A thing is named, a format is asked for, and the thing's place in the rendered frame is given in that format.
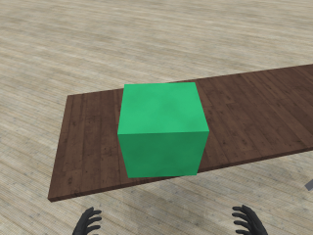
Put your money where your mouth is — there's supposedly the robot right hand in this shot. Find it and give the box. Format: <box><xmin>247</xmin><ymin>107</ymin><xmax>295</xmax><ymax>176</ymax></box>
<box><xmin>232</xmin><ymin>205</ymin><xmax>268</xmax><ymax>235</ymax></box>

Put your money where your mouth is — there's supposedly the table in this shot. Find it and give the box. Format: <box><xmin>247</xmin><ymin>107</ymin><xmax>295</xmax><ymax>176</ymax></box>
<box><xmin>47</xmin><ymin>64</ymin><xmax>313</xmax><ymax>203</ymax></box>

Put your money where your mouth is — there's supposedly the robot left hand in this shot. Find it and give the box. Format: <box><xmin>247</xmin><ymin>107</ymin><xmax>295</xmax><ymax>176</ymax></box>
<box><xmin>72</xmin><ymin>207</ymin><xmax>102</xmax><ymax>235</ymax></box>

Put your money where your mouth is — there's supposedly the carton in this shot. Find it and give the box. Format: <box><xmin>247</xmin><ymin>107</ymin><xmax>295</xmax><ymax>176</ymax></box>
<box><xmin>117</xmin><ymin>82</ymin><xmax>209</xmax><ymax>178</ymax></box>

